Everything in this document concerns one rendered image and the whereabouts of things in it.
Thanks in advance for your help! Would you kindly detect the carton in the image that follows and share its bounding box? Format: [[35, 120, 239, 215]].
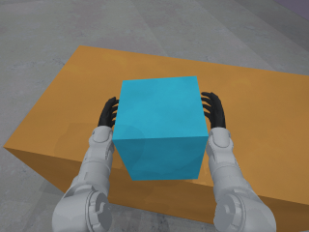
[[112, 75, 209, 181]]

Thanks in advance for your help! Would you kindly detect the robot left upper arm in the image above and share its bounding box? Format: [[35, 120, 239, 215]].
[[52, 190, 113, 232]]

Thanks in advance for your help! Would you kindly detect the pedestal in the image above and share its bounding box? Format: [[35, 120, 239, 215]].
[[3, 45, 309, 232]]

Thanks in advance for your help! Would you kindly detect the right robot forearm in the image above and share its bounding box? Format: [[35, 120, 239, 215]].
[[206, 127, 277, 229]]

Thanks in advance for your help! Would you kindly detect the left robot hand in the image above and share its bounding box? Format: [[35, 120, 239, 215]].
[[98, 97, 119, 128]]

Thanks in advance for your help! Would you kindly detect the robot right upper arm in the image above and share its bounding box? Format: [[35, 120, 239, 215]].
[[213, 193, 276, 232]]

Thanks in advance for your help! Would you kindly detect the left robot forearm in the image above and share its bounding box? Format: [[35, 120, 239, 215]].
[[51, 126, 115, 232]]

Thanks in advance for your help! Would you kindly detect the right robot hand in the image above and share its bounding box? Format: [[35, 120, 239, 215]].
[[201, 92, 226, 129]]

